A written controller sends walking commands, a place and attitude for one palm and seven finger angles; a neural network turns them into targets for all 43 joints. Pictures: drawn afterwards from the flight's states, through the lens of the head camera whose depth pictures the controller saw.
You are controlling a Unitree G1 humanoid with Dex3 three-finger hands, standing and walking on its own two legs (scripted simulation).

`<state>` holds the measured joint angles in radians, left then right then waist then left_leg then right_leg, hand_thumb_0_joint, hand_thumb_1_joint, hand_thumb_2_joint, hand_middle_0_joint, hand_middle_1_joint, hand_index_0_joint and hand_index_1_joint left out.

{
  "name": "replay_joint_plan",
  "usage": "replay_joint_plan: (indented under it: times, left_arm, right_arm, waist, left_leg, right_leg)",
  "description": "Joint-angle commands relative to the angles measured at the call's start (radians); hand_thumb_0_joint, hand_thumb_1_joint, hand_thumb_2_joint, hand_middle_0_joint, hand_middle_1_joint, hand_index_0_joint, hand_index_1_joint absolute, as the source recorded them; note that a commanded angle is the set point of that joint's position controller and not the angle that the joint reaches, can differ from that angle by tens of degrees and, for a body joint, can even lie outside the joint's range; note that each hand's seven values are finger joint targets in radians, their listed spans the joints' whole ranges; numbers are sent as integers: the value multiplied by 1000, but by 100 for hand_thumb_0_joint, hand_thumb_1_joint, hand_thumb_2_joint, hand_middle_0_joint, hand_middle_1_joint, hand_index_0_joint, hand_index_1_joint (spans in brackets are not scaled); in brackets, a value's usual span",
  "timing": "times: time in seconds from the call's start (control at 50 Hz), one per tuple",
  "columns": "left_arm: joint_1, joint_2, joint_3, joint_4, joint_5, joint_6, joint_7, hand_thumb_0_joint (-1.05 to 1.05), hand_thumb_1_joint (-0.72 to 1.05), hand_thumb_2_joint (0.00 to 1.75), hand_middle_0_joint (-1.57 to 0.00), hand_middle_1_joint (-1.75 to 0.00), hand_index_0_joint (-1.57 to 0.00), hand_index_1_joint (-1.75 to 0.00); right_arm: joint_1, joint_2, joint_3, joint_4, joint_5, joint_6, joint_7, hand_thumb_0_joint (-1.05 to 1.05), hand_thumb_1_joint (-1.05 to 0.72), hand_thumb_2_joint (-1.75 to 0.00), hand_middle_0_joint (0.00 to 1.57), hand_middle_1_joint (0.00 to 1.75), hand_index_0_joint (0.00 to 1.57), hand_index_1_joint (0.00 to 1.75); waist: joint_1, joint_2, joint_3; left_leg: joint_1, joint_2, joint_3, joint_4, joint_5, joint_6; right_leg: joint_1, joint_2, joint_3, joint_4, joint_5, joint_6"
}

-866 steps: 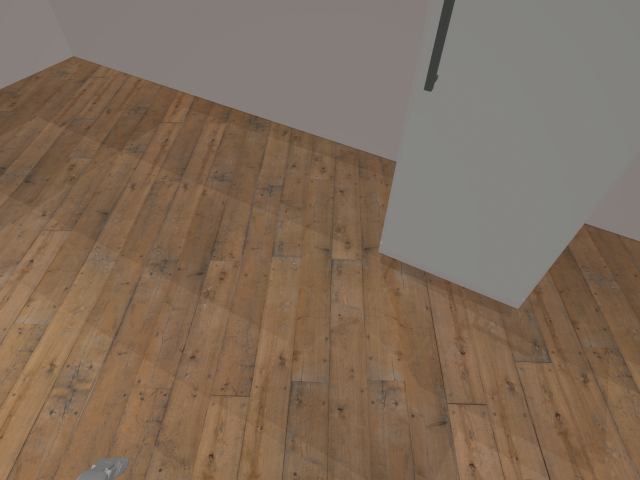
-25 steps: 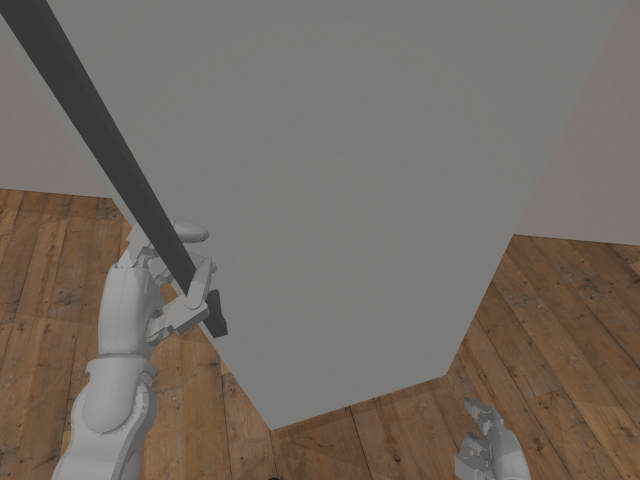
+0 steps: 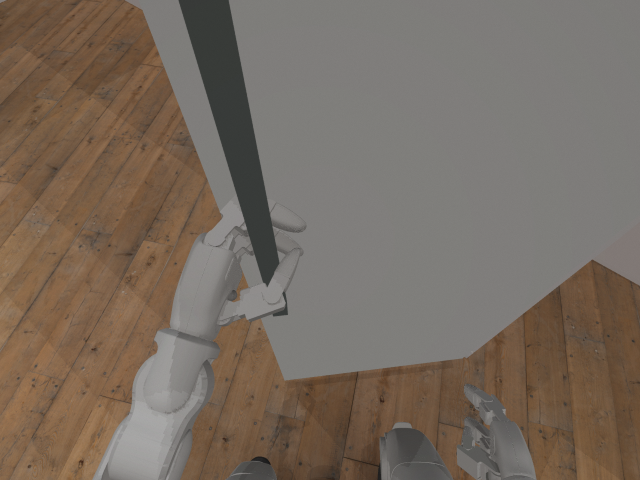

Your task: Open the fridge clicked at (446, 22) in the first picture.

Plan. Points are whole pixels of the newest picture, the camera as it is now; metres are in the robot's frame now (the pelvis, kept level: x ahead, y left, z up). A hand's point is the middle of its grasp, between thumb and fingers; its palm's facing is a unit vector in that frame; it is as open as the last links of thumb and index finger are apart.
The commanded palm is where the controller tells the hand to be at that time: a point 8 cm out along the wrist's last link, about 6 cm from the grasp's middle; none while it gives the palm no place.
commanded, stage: walk backward, drawing the door open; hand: left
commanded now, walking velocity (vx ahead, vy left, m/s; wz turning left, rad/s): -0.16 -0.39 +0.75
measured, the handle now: (252, 176) +0.33 +0.08 +0.23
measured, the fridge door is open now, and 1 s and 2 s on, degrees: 46 67 67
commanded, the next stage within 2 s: stop walking and hold the door back in 0.64 s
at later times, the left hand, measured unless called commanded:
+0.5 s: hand (331, 391) +0.19 +0.01 +0.14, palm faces +0.30 -0.94 -0.17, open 6.1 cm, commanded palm +0.14 +0.05 +0.14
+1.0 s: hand (393, 456) +0.15 -0.04 +0.14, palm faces +0.72 -0.68 -0.15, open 5.6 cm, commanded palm +0.11 +0.00 +0.13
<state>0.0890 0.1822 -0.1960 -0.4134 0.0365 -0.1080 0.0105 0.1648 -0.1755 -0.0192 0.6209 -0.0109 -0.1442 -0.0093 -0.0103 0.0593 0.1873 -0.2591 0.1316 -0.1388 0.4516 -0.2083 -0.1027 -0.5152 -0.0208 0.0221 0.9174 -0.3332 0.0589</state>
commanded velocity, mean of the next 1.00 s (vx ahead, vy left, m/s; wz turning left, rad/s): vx -0.07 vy -0.16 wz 0.48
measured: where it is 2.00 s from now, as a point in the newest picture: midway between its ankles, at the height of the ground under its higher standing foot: outside the picture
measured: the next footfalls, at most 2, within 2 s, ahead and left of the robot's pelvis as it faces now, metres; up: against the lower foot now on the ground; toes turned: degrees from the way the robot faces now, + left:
right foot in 0.08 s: +0.06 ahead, -0.20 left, +0.00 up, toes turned +4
left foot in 0.34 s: -0.06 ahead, -0.06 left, +0.00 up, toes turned +25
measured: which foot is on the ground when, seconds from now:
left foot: down 0.00-0.08, up 0.10-0.32, down 0.34-0.66, up 0.68-1.00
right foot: up 0.00-0.06, down 0.08-0.34, up 0.36-0.66, down 0.68-1.00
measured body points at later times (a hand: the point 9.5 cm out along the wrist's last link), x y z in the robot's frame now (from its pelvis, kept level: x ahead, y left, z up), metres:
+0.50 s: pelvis -0.06 -0.20 +0.00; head +0.03 -0.15 +0.44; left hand +0.17 +0.06 +0.15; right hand +0.18 -0.34 -0.11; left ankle -0.09 -0.07 -0.74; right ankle +0.03 -0.33 -0.66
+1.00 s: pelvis -0.04 -0.37 -0.01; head -0.01 -0.34 +0.44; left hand +0.10 +0.00 +0.15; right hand +0.27 -0.46 -0.09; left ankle -0.13 -0.33 -0.72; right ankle +0.07 -0.43 -0.74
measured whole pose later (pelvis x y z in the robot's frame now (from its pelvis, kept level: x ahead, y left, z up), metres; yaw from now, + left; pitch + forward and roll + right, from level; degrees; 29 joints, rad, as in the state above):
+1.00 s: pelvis -0.04 -0.37 -0.01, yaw +39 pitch +1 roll +1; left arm -0.26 0.22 0.05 0.03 -0.03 -0.11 0.12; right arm 0.10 -0.28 -0.01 0.63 0.00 -0.01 -0.09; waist 0.01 -0.03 0.10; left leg -0.28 -0.04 0.08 0.70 -0.48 0.00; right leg -0.35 -0.12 -0.18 0.55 -0.21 -0.01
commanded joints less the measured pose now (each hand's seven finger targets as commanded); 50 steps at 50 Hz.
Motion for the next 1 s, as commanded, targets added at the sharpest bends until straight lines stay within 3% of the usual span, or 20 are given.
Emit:
replay_joint_plan:
  times: [0.0, 0.04, 0.08, 0.1, 0.16, 0.24, 0.28, 0.3, 0.32, 0.34, 0.36, 0.46, 0.56, 0.62, 0.64, 0.66, 0.68, 0.72, 0.8, 0.98]
  left_arm:
    - [-230, 4, 104, -313, -22, -99, 36, 0, 90, 90, -45, -140, -45, -140]
    - [-240, 44, 136, -343, -25, -104, 46, 0, 90, 90, -45, -140, -45, -140]
    - [-224, 133, 223, -370, -32, -83, 67, 0, 90, 90, -45, -140, -45, -140]
    - [-161, 145, 274, -328, -42, -65, 57, 0, 90, 90, -45, -140, -45, -140]
    - [-212, 64, 209, -317, -39, -76, 39, 0, 90, 90, -45, -140, -45, -140]
    - [-250, 64, 218, -330, -35, -76, 50, 0, 90, 90, -45, -140, -45, -140]
    - [-270, 45, 176, -330, -40, -69, 48, 0, 90, 90, -45, -140, -45, -140]
    - [-315, 33, 147, -346, -37, -74, 43, 0, 90, 90, -45, -140, -45, -140]
    - [-332, 30, 142, -344, -26, -90, 37, 0, 90, 90, -45, -140, -45, -140]
    - [-322, 75, 185, -308, 1, -115, 38, 0, 90, 90, -45, -140, -45, -140]
    - [-357, 125, 238, -367, -3, -124, 39, 0, 90, 90, -45, -140, -45, -140]
    - [-342, 55, 195, -289, -21, -67, 25, 0, 90, 90, -45, -140, -45, -140]
    - [-291, 127, 296, -237, -44, -70, 57, 0, 90, 90, -45, -140, -45, -140]
    - [-298, 193, 356, -244, -55, -88, 72, 0, 90, 90, -45, -140, -45, -140]
    - [-287, 267, 416, -251, -52, -82, 83, 0, 90, 90, -45, -140, -45, -140]
    - [-202, 303, 466, -191, -53, -70, 103, 0, 90, 90, -45, -140, -45, -140]
    - [-117, 280, 484, -170, -77, -47, 104, 0, 90, 90, -45, -140, -45, -140]
    - [-166, 224, 447, -243, -78, -65, 98, 0, 90, 90, -45, -140, -45, -140]
    - [-381, 249, 478, 4, -82, -61, 153, 0, 90, 90, -45, -140, -45, -140]
    - [-871, 240, 356, 329, -71, -81, 138, 0, 90, 90, -45, -140, -45, -140]
  right_arm:
    - [-118, -122, -72, -135, 28, -47, -18, 0, -90, -90, 20, 30, 20, 30]
    - [-112, -82, -58, -131, 43, -26, -19, 0, -90, -90, 20, 30, 20, 30]
    - [-153, -25, -34, -150, 35, 3, -21, 0, -90, -90, 20, 30, 20, 30]
    - [-128, -68, -94, -145, 34, 2, -40, 0, -90, -90, 20, 30, 20, 30]
    - [-201, -36, -40, -169, 4, 15, -61, 0, -90, -90, 20, 30, 20, 30]
    - [-119, -35, -32, -184, -13, 13, -83, 0, -90, -90, 20, 30, 20, 30]
    - [-63, -57, -38, -185, -6, 4, -83, 0, -90, -90, 20, 30, 20, 30]
    - [-30, -89, -52, -192, -4, -1, -81, 0, -90, -90, 20, 30, 20, 30]
    - [-75, -152, -71, -210, -27, -6, -73, 0, -90, -90, 20, 30, 20, 30]
    - [-80, -145, -54, -189, -36, -9, -58, 0, -90, -90, 20, 30, 20, 30]
    - [-80, -144, -63, -185, -41, -3, -64, 0, -90, -90, 20, 30, 20, 30]
    - [-83, -154, -62, -105, 0, -10, -48, 0, -90, -90, 20, 30, 20, 30]
    - [-59, -143, -62, -123, 24, -7, -49, 0, -90, -90, 20, 30, 20, 30]
    - [-63, -98, -46, -142, 41, 4, -44, 0, -90, -90, 20, 30, 20, 30]
    - [-77, -64, -33, -156, 44, 18, -43, 0, -90, -90, 20, 30, 20, 30]
    - [-114, -61, -27, -163, 30, 17, -51, 0, -90, -90, 20, 30, 20, 30]
    - [-93, -79, -56, -156, 31, 24, -60, 0, -90, -90, 20, 30, 20, 30]
    - [-159, -66, -29, -163, 16, 39, -69, 0, -90, -90, 20, 30, 20, 30]
    - [-148, -98, -9, -146, 10, 69, -96, 0, -90, -90, 20, 30, 20, 30]
    - [-76, -152, -8, -113, 18, 113, -76, 0, -90, -90, 20, 30, 20, 30]
  waist:
    - [-28, 200, -350]
    - [-27, 30, -368]
    - [0, -211, -391]
    - [36, -526, -475]
    - [5, -239, -360]
    - [-11, -290, -408]
    - [-44, -170, -406]
    - [-87, -37, -406]
    - [-42, 203, -394]
    - [-31, 68, -410]
    - [-43, 152, -409]
    - [-1, 121, -364]
    - [-24, 262, -390]
    - [-9, 49, -417]
    - [-4, -227, -412]
    - [27, -267, -423]
    - [37, -424, -469]
    - [21, -299, -398]
    - [17, -249, -438]
    - [14, -141, -475]
  left_leg:
    - [61, 105, -126, -43, 202, 197]
    - [-20, -37, -13, 94, -13, 134]
    - [-249, -170, 177, 529, -383, 72]
    - [-203, -161, 135, 835, -473, 86]
    - [-244, -87, 166, 737, -386, 73]
    - [-80, -113, 272, 319, -325, 84]
    - [132, -67, 246, 20, -146, 104]
    - [390, 77, 45, -125, 54, 145]
    - [529, 418, -441, -185, 506, 274]
    - [490, 492, -526, -181, 512, 315]
    - [467, 437, -568, -160, 489, 314]
    - [264, 193, -22, -83, 397, 193]
    - [207, 131, -2, -40, 383, 195]
    - [58, -10, 53, 169, 139, 119]
    - [-114, -126, 154, 372, -274, 78]
    - [-246, -164, 147, 642, -443, 74]
    - [-267, -129, 97, 839, -485, 77]
    - [-341, -94, 127, 922, -414, 57]
    - [-227, -119, 143, 630, -346, 72]
    - [81, -144, 201, -73, -109, 128]
  right_leg:
    - [313, 52, -81, -368, 20, 30]
    - [444, 11, -97, -606, 179, 17]
    - [459, -238, 36, -584, 330, -127]
    - [393, -350, 172, -609, 274, -218]
    - [424, -277, -23, -469, 543, -260]
    - [408, -225, -99, -464, 507, -235]
    - [243, -185, -130, -311, 400, -187]
    - [-8, -148, -154, -97, 260, -127]
    - [-258, -30, -112, 113, -149, -38]
    - [-234, -35, 51, 231, -114, -29]
    - [-260, -28, 79, 271, -123, -22]
    - [-34, -18, 1, 90, 73, -3]
    - [215, 59, -104, -307, -9, 24]
    - [452, 3, -94, -639, 228, 23]
    - [511, -142, -3, -616, 433, -50]
    - [468, -304, 101, -562, 586, -154]
    - [431, -380, 182, -537, 529, -233]
    - [463, -339, 70, -467, 633, -278]
    - [489, -347, 65, -464, 766, -211]
    - [438, -314, 86, -490, 300, -127]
